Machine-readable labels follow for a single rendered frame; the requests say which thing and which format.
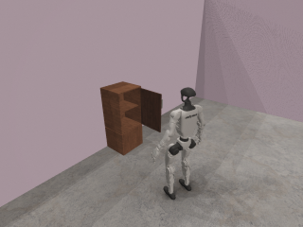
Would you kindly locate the left robot hand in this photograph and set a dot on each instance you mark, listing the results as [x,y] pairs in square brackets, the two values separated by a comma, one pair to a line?
[155,153]

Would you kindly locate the robot right forearm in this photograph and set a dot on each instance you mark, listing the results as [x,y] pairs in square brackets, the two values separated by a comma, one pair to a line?
[200,130]

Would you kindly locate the robot left upper arm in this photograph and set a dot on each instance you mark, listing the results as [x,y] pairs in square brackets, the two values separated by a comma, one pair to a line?
[173,117]

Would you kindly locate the cupboard door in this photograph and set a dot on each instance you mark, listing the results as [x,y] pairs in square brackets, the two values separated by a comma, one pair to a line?
[151,109]

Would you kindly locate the robot right upper arm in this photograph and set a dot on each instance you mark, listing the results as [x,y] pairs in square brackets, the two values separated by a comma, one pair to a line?
[200,116]

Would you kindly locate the robot left forearm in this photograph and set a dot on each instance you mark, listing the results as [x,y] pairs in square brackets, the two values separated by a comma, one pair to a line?
[164,141]

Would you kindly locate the robot torso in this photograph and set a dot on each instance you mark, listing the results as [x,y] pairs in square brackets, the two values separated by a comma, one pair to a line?
[185,126]

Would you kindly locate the right robot hand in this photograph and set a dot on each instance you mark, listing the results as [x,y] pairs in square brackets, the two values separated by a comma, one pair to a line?
[196,138]

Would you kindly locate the right robot thigh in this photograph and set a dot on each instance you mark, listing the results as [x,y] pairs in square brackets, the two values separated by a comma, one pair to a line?
[186,152]

